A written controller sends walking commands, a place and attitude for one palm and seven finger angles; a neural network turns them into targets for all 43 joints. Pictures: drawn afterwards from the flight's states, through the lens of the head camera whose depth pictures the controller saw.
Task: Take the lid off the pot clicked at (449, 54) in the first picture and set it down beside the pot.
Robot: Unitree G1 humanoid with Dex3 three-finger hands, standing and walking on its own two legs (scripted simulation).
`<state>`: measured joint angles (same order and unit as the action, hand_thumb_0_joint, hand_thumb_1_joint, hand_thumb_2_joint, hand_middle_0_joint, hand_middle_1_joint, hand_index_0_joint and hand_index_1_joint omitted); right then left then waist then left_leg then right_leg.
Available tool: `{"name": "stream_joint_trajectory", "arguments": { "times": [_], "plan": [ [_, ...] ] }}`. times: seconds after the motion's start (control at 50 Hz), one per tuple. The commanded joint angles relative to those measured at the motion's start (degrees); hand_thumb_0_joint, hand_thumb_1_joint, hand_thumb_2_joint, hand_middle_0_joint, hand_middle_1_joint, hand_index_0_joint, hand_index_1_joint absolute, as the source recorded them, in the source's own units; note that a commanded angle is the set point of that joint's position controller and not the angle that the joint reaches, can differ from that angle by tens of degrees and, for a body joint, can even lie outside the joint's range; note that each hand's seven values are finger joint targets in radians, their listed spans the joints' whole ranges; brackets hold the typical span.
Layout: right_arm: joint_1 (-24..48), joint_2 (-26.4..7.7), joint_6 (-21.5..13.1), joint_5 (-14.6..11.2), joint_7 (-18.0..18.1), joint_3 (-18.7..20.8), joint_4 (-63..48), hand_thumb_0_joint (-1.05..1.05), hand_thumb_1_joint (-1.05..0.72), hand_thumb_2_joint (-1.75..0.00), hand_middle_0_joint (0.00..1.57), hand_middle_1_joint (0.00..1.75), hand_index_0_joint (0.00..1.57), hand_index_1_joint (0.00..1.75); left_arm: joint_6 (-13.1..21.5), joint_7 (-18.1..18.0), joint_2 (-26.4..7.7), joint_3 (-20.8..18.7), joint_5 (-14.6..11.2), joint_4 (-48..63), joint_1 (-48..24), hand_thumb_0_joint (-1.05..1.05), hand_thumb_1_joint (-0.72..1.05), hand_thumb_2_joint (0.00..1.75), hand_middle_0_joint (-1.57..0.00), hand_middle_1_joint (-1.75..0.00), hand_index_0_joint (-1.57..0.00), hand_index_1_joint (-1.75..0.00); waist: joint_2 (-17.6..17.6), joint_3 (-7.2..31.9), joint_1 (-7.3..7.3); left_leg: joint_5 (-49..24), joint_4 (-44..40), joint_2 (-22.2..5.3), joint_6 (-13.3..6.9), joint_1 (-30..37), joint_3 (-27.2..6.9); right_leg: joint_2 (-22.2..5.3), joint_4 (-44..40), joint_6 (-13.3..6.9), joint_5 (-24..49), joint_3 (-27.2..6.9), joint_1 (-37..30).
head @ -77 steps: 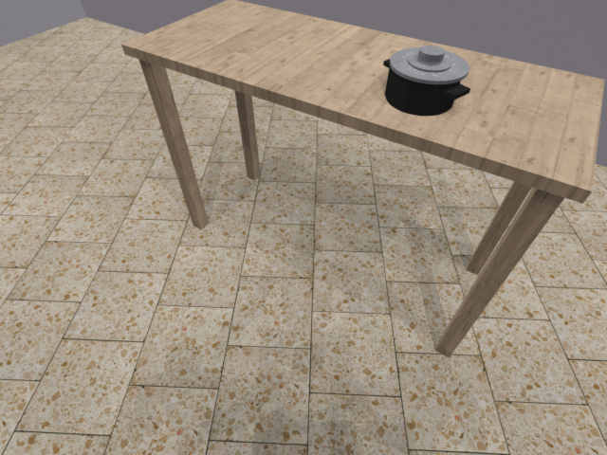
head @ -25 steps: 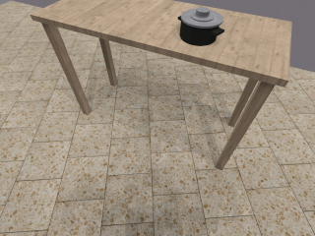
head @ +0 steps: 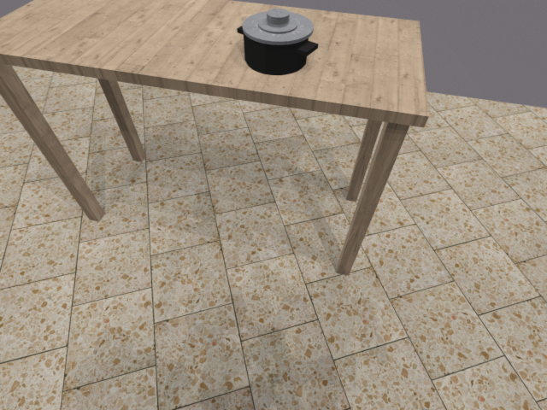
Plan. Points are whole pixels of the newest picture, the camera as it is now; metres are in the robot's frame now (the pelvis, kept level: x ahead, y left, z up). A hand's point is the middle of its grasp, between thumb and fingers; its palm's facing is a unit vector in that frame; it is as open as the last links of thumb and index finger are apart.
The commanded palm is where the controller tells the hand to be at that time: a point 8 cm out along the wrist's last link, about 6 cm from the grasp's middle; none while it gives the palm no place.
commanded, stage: turn to face it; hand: left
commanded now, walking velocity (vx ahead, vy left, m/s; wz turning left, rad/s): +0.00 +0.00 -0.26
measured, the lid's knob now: (278, 16) +0.92 +0.09 +0.15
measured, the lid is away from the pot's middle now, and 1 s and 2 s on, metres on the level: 0.00 0.00 0.00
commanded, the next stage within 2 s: take the last steps up to it in 0.10 s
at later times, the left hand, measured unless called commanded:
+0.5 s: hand out of the picture +0.08 +0.19 -0.17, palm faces -0.09 -0.98 -0.19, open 7.4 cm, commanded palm none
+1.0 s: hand (168, 328) +0.27 +0.23 -0.16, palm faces -0.13 -0.98 -0.17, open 7.4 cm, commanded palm none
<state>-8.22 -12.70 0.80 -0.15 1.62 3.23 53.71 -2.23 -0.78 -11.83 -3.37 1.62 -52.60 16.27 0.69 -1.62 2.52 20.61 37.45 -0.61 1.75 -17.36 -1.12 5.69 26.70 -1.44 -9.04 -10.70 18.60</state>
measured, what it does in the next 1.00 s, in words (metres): walks ahead: left foot, then right foot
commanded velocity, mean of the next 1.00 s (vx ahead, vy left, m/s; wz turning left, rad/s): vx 0.25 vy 0.03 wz -0.05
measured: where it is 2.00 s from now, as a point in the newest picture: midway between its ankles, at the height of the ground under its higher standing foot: (283, 348)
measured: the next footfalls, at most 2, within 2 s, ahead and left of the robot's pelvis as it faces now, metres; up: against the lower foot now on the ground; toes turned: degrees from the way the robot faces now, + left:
left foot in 0.04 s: +0.02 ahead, +0.14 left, +0.00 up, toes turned -2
right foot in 0.36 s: +0.04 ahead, -0.11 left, +0.00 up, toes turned -9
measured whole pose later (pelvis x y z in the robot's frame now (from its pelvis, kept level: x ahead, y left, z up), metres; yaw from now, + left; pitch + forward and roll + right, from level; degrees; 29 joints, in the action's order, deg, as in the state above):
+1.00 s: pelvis +0.17 +0.06 +0.01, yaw -9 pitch +0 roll +1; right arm -25.3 -4.3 -4.7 0.8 0.9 1.2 63.5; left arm 0.0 1.1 -10.0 -3.6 1.8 -56.6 12.3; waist 1.8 -0.5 -1.5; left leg 14.4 17.2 1.4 -2.7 -3.1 8.7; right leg -6.0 49.4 0.4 -11.7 3.9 32.4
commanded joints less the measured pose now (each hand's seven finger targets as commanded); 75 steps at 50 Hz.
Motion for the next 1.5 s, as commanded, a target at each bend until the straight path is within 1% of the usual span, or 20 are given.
{"name": "stream_joint_trajectory", "arguments": {
  "times": [0.0,0.04,0.18,0.28,0.3,0.34,0.36,0.46,0.6,0.62,0.66,0.68,0.8,1.04,1.1,1.12,1.14,1.16,1.28,1.48],
  "plan": [
    [-9.6,-9.0,-2.4,0.6,0.8,1.5,-2.5,0.0,-0.9,-0.9,0.2,0.3,0.2,0.3,0.9,-0.2,-7.0,-2.3,-0.9,5.8,-1.6,0.0,0.9,0.9,-0.2,-0.3,-0.2,-0.3,-6.8,5.9,-4.9,-4.3,-21.6,-11.9,-5.0,18.0,-13.2,-3.2,6.3,-1.0,-7.1,-5.5,12.2],
    [-6.9,-11.9,-1.8,1.3,0.5,1.6,-5.0,0.0,-0.9,-0.9,0.2,0.3,0.2,0.3,1.1,0.3,-7.2,-2.2,-0.2,7.1,-3.6,0.0,0.9,0.9,-0.2,-0.3,-0.2,-0.3,-13.0,0.6,-4.06,-5.8,-25.7,-24.6,-13.4,6.8,-24.5,-2.3,26.6,3.1,-21.2,4.6,15.8],
    [-6.1,-7.6,-2.1,1.7,0.9,0.5,-2.6,0.0,-0.9,-0.9,0.2,0.3,0.2,0.3,0.3,1.5,-4.5,-0.9,-0.6,4.2,-3.6,0.0,0.9,0.9,-0.2,-0.3,-0.2,-0.3,-10.8,0.2,-2.81,-32.6,-17.4,-13.3,-10.6,9.5,-2.2,-5.8,23.5,3.9,-14.5,10.9,9.5],
    [-10.3,-8.9,-1.8,1.7,-0.1,0.9,1.0,0.0,-0.9,-0.9,0.2,0.3,0.2,0.3,2.1,2.1,-3.5,-0.4,-0.2,2.1,0.2,0.0,0.9,0.9,-0.2,-0.3,-0.2,-0.3,-6.8,0.7,-1.65,-4.6,-14.5,-12.5,-8.9,1.5,-3.2,-4.2,2.4,1.6,-9.1,15.2,-9.5],
    [-10.6,-7.1,-2.0,1.3,-0.5,0.4,1.4,0.0,-0.9,-0.9,0.2,0.3,0.2,0.3,2.7,1.8,-5.4,-0.8,0.0,0.6,3.4,0.0,0.9,0.9,-0.2,-0.3,-0.2,-0.3,-2.6,0.7,-0.25,2.7,-8.4,-9.0,-6.4,-4.4,-0.4,-6.5,-2.8,0.4,-8.9,11.7,-16.9],
    [-5.6,-3.6,-2.2,1.2,-1.3,-0.4,-2.4,0.0,-0.9,-0.9,0.2,0.3,0.2,0.3,3.5,0.4,-14.4,-2.5,-0.3,-2.0,13.1,0.0,0.9,0.9,-0.2,-0.3,-0.2,-0.3,13.2,-1.5,4.54,17.7,16.8,-1.5,-2.1,-23.2,6.8,-29.5,-17.1,-11.1,-24.1,-20.7,-21.7],
    [-3.7,-5.3,-2.1,1.6,-1.5,0.3,-2.6,0.0,-0.9,-0.9,0.2,0.3,0.2,0.3,3.8,-0.1,-13.7,-2.6,-0.5,-2.3,12.8,0.0,0.9,0.9,-0.2,-0.3,-0.2,-0.3,10.2,-2.3,3.82,12.8,22.3,-3.4,-2.5,-24.5,2.1,-28.7,-19.0,-13.2,-32.0,-22.3,-17.5],
    [-9.9,-1.6,-1.6,1.6,-2.9,0.7,1.1,0.0,-0.9,-0.9,0.2,0.3,0.2,0.3,5.3,-0.4,-8.3,-1.5,0.0,-1.0,1.6,0.0,0.9,0.9,-0.2,-0.3,-0.2,-0.3,6.7,-4.7,-3.75,-0.9,19.5,-6.0,-1.5,-13.4,3.4,-22.4,-18.2,-9.4,-19.4,-2.7,-1.5],
    [-17.9,0.2,-3.3,1.2,-2.9,0.7,2.7,0.0,-0.9,-0.9,0.2,0.3,0.2,0.3,4.6,0.4,-8.6,-2.4,0.0,-3.3,1.6,0.0,0.9,0.9,-0.2,-0.3,-0.2,-0.3,5.1,-3.5,-6.07,-4.5,-2.9,-1.0,-1.5,7.7,9.7,-17.2,-10.4,-5.8,-23.8,6.5,5.7],
    [-21.8,-1.1,-3.7,1.3,-2.3,0.9,4.1,0.0,-0.9,-0.9,0.2,0.3,0.2,0.3,4.2,0.6,-6.9,-2.1,-0.1,-3.5,2.3,0.0,0.9,0.9,-0.2,-0.3,-0.2,-0.3,0.9,-2.2,-7.03,-1.7,-6.9,-0.8,-1.3,12.8,9.0,-14.7,-3.2,-5.1,-22.7,8.2,6.9],
    [-31.9,-10.4,-4.3,2.5,-0.8,2.9,5.8,0.0,-0.9,-0.9,0.2,0.3,0.2,0.3,3.7,1.4,0.2,-1.0,-0.7,-0.9,2.0,0.0,0.9,0.9,-0.2,-0.3,-0.2,-0.3,-24.4,-2.6,-9.66,25.2,-29.1,-21.3,-9.2,16.6,-27.5,-3.5,31.7,-0.6,-25.1,17.8,22.4],
    [-29.3,-9.9,-3.9,2.3,-0.4,2.4,5.5,0.0,-0.9,-0.9,0.2,0.3,0.2,0.3,4.3,1.5,-1.3,-1.0,-0.2,0.7,-1.5,0.0,0.9,0.9,-0.2,-0.3,-0.2,-0.3,-15.9,-3.0,-8.87,30.3,-33.1,-23.2,-13.3,14.0,-34.9,-6.3,40.0,-2.0,-21.4,11.0,25.2],
    [-18.3,-1.6,-6.4,0.9,0.1,-0.2,5.8,0.0,-0.9,-0.9,0.2,0.3,0.2,0.3,3.9,2.4,-0.4,-0.8,0.1,-3.1,1.4,0.0,0.9,0.9,-0.2,-0.3,-0.2,-0.3,-5.5,-3.0,-2.32,-4.5,-29.5,-14.3,-11.7,7.5,-6.7,-12.3,37.5,0.7,-4.3,11.3,19.4],
    [-21.1,-2.1,-5.7,1.6,-0.3,0.6,8.8,0.0,-0.9,-0.9,0.2,0.3,0.2,0.3,4.4,2.3,0.5,-0.8,-0.2,2.3,-10.2,0.0,0.9,0.9,-0.2,-0.3,-0.2,-0.3,-3.8,-5.7,-5.22,-15.6,-25.3,-15.2,-12.8,11.1,-0.5,-10.4,11.1,0.9,-3.5,16.2,9.9],
    [-19.2,-2.1,-5.3,1.3,-0.2,0.4,9.1,0.0,-0.9,-0.9,0.2,0.3,0.2,0.3,5.4,2.0,-1.7,-1.9,0.2,-1.7,1.8,0.0,0.9,0.9,-0.2,-0.3,-0.2,-0.3,-1.5,-0.6,0.55,-26.1,-8.0,-10.2,-9.0,7.0,4.6,-7.0,2.9,-1.0,-1.0,18.4,-10.3],
    [-19.0,-0.7,-5.5,0.6,-0.6,0.3,8.3,0.0,-0.9,-0.9,0.2,0.3,0.2,0.3,6.1,1.4,-5.8,-3.0,0.5,-4.5,11.0,0.0,0.9,0.9,-0.2,-0.3,-0.2,-0.3,4.7,5.4,3.96,-20.3,7.7,-6.0,-6.4,-2.6,8.3,-15.9,0.9,-5.1,-3.6,7.1,-24.3],
    [-20.2,1.9,-5.5,0.2,-1.0,-0.2,5.8,0.0,-0.9,-0.9,0.2,0.3,0.2,0.3,6.4,0.5,-12.9,-4.4,-0.1,-5.5,17.8,0.0,0.9,0.9,-0.2,-0.3,-0.2,-0.3,17.2,10.4,4.44,10.5,27.1,1.4,-3.7,-16.6,9.7,-32.0,-8.9,-11.8,-1.3,-18.9,-33.7],
    [-16.2,-0.3,-5.0,0.5,-0.9,0.3,5.2,0.0,-0.9,-0.9,0.2,0.3,0.2,0.3,6.0,0.2,-12.7,-4.4,-0.9,-5.6,15.9,0.0,0.9,0.9,-0.2,-0.3,-0.2,-0.3,10.5,9.2,4.46,12.3,36.1,-1.0,-4.4,-19.4,2.5,-33.2,-12.4,-13.8,-9.1,-20.6,-28.5],
    [-13.4,3.3,-2.1,1.6,-1.6,0.1,4.6,0.0,-0.9,-0.9,0.2,0.3,0.2,0.3,6.5,-0.7,-2.1,-1.5,0.2,-2.5,1.0,0.0,0.9,0.9,-0.2,-0.3,-0.2,-0.3,4.5,-1.3,-4.54,-1.4,22.4,-7.8,-1.1,-9.5,3.2,-23.3,-15.4,-8.3,1.9,7.5,0.0],
    [-10.0,-0.9,-3.8,1.4,-2.2,-0.3,3.2,0.0,-0.9,-0.9,0.2,0.3,0.2,0.3,5.0,0.0,-5.7,-1.1,-0.5,-5.8,3.5,0.0,0.9,0.9,-0.2,-0.3,-0.2,-0.3,3.4,-0.9,-4.64,-11.0,-9.8,-2.9,-0.8,10.2,8.6,-17.7,-2.8,-3.6,1.9,12.3,-1.2]
  ]
}}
